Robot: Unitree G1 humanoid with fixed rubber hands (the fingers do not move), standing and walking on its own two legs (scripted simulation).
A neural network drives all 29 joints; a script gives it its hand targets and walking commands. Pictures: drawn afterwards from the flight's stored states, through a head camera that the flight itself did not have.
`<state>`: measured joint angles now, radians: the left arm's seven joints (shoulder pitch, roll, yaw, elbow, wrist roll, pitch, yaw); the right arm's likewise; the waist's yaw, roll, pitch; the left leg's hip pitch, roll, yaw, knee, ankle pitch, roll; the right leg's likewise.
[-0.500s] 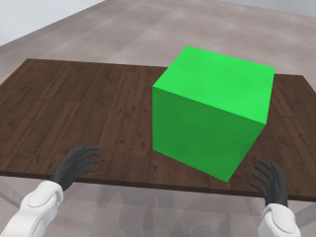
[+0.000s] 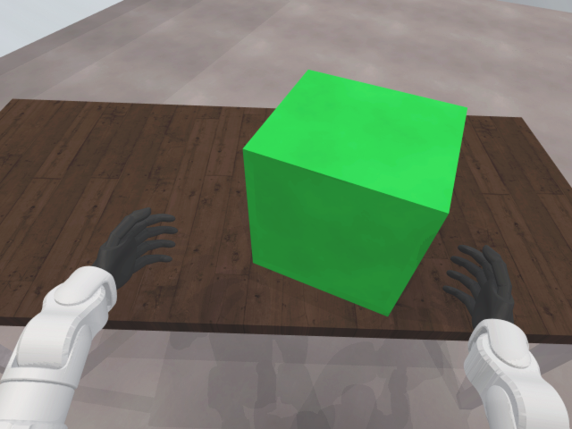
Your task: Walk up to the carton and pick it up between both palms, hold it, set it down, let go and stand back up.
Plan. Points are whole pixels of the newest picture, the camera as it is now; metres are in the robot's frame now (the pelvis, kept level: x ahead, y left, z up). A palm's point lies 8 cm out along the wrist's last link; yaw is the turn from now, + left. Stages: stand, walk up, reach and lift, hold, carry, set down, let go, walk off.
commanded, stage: reach and lift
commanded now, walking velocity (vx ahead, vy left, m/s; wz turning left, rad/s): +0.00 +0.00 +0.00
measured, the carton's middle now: (348, 193) +0.46 -0.10 +0.05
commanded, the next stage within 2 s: none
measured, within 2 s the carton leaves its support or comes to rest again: neither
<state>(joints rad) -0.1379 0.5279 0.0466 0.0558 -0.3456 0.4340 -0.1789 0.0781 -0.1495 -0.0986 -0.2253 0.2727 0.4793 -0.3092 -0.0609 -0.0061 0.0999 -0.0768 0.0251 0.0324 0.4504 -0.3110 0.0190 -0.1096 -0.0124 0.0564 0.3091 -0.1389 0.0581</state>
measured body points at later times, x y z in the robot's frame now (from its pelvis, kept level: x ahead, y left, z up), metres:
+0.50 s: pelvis -0.02 -0.01 +0.00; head -0.01 +0.01 +0.45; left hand +0.39 +0.20 +0.13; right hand +0.29 -0.25 +0.11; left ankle -0.04 +0.10 -0.74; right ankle +0.02 -0.17 -0.74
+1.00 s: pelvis -0.02 -0.01 +0.00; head -0.01 +0.02 +0.45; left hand +0.45 +0.18 +0.16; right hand +0.33 -0.26 +0.15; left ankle -0.04 +0.10 -0.74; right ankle +0.02 -0.17 -0.74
